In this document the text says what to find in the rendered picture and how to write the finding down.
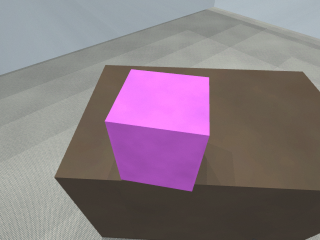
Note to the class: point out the carton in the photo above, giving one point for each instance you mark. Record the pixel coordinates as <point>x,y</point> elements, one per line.
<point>159,127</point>

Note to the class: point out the pedestal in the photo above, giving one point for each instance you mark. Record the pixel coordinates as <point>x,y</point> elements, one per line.
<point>259,177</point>

